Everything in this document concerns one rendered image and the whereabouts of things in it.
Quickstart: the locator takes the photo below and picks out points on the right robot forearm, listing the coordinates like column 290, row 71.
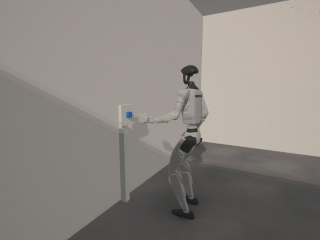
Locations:
column 201, row 121

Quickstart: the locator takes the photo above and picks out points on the left robot forearm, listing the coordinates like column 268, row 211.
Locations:
column 162, row 118

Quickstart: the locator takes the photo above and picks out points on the robot left hand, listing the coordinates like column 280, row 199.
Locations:
column 142, row 118

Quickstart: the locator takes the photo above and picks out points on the panel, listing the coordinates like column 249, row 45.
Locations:
column 124, row 149

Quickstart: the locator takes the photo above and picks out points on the left robot foot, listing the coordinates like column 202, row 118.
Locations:
column 180, row 213

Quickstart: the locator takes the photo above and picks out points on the humanoid robot torso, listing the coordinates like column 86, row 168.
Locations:
column 191, row 114

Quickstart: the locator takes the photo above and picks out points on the right robot upper arm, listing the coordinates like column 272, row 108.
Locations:
column 204, row 109

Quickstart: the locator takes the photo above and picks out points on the button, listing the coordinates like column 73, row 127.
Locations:
column 129, row 114

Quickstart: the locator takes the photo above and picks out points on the left robot upper arm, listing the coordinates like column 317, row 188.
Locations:
column 182, row 95

